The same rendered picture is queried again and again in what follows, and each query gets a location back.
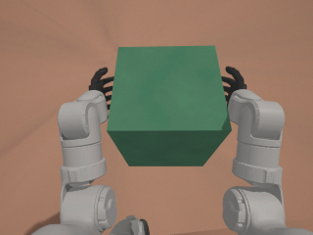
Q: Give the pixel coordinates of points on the left robot forearm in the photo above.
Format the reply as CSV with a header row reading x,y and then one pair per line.
x,y
79,125

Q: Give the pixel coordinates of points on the left robot hand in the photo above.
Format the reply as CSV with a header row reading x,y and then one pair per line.
x,y
98,84

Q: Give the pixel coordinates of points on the robot left thigh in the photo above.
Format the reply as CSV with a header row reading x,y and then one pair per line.
x,y
129,226

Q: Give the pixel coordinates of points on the robot left foot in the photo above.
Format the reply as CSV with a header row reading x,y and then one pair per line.
x,y
146,226

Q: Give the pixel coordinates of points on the right robot forearm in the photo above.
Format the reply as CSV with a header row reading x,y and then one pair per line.
x,y
260,131

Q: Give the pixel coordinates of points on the robot right upper arm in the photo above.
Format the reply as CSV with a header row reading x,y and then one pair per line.
x,y
256,211

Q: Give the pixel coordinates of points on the robot left upper arm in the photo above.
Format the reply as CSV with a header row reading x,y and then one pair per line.
x,y
86,210

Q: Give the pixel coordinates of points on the carton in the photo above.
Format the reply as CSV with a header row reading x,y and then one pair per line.
x,y
168,105

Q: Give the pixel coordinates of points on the right robot hand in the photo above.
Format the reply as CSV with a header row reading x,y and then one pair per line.
x,y
237,84

